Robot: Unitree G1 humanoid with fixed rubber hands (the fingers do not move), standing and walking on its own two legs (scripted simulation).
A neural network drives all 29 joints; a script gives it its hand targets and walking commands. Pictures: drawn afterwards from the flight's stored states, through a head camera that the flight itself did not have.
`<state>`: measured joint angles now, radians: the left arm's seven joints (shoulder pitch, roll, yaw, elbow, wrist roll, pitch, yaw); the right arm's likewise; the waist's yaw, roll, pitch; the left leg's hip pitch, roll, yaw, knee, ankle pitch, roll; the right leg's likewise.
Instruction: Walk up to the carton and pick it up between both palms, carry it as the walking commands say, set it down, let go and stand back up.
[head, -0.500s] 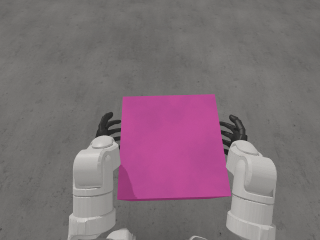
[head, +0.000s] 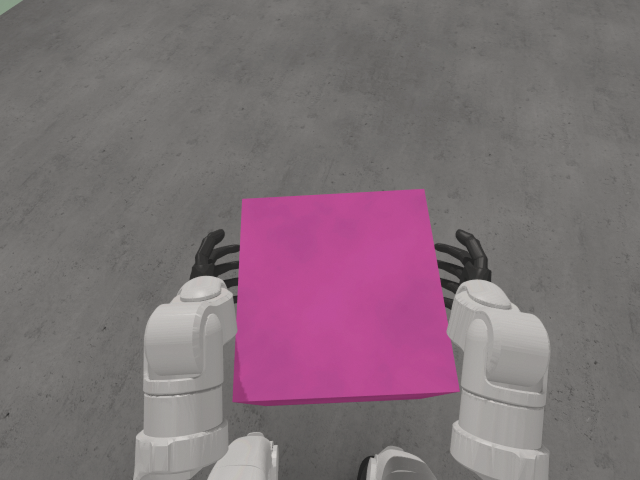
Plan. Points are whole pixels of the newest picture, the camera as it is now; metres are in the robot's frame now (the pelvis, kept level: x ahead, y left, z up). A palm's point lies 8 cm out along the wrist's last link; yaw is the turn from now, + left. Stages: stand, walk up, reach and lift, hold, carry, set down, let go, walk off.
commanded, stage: carry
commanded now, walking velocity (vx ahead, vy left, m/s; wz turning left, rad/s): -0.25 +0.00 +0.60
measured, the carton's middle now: (338, 307) +0.32 -0.02 -0.01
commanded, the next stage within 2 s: none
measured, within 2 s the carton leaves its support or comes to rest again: neither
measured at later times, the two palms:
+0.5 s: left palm out of the picture +0.04 +0.22 +0.07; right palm (393, 458) +0.14 -0.06 +0.06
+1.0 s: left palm out of the picture -0.25 +0.25 +0.07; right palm out of the picture -0.06 +0.03 +0.06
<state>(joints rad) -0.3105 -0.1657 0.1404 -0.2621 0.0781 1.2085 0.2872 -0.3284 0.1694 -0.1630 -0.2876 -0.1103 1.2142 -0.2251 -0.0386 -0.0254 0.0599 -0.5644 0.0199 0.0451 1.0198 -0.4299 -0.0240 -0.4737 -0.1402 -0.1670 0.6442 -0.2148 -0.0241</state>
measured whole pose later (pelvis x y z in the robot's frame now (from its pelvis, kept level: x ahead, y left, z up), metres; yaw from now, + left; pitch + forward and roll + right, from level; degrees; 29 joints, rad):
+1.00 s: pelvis -0.39 -0.04 -0.01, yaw +33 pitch +3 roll -1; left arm -0.30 -0.16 0.16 -0.26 0.03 1.19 0.34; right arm -0.37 0.18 -0.18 -0.21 -0.16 1.17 -0.17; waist 0.08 0.09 0.06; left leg -0.57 -0.03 -0.07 0.56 -0.06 0.00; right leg -0.35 0.01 -0.08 0.67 -0.40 0.01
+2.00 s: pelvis -0.71 -0.26 -0.01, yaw +69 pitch +1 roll +1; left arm -0.28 -0.16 0.18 -0.14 0.15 1.23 0.21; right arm -0.33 0.17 -0.13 -0.14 -0.10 1.23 -0.28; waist -0.04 -0.04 0.03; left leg -0.44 0.02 0.00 0.65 -0.24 -0.02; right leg -0.61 -0.11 -0.08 1.09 -0.50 0.06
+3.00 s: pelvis -0.79 -0.64 +0.00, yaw +103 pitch +2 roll +3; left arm -0.29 -0.16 0.15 -0.20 0.07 1.23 0.30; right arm -0.32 0.17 -0.16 -0.22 -0.12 1.23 -0.23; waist -0.04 -0.01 0.02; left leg -0.54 0.02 0.06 1.06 -0.42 -0.04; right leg -0.47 -0.14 -0.16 0.63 -0.19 -0.02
